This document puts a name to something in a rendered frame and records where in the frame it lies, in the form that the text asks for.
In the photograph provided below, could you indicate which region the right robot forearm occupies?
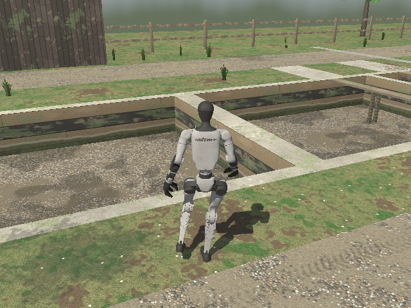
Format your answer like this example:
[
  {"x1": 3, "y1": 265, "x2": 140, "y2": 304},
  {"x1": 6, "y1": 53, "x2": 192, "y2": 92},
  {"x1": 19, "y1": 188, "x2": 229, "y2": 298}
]
[{"x1": 229, "y1": 154, "x2": 238, "y2": 171}]

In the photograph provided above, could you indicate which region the robot head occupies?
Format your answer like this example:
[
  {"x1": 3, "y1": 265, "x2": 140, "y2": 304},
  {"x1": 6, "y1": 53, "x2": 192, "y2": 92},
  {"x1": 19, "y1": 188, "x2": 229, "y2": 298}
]
[{"x1": 195, "y1": 101, "x2": 217, "y2": 132}]

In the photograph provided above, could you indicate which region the left robot upper arm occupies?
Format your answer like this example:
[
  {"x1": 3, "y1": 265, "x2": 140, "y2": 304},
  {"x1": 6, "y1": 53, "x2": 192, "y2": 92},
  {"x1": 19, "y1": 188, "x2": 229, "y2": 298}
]
[{"x1": 174, "y1": 129, "x2": 193, "y2": 165}]

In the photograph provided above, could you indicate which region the right robot upper arm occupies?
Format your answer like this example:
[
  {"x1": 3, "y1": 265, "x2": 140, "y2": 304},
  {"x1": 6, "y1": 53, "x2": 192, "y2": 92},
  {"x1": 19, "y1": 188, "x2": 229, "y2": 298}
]
[{"x1": 219, "y1": 129, "x2": 236, "y2": 163}]

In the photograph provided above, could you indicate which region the right robot hand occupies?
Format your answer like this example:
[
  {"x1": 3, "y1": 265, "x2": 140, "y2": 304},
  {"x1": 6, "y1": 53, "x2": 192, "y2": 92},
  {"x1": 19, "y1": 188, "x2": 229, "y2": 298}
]
[{"x1": 224, "y1": 167, "x2": 239, "y2": 177}]

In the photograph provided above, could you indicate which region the left robot forearm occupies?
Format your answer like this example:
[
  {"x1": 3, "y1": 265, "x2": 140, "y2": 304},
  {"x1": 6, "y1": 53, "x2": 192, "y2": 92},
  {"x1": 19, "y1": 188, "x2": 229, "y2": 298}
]
[{"x1": 165, "y1": 155, "x2": 180, "y2": 184}]

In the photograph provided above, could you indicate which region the left robot shin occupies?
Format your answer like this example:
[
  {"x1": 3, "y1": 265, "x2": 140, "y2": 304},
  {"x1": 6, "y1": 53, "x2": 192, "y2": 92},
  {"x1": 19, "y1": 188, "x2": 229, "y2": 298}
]
[{"x1": 179, "y1": 201, "x2": 191, "y2": 244}]

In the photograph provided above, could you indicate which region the left robot hand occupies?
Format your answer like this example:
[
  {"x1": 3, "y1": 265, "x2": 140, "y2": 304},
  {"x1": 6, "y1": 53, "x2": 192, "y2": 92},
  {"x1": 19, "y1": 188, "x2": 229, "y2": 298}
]
[{"x1": 163, "y1": 181, "x2": 178, "y2": 198}]

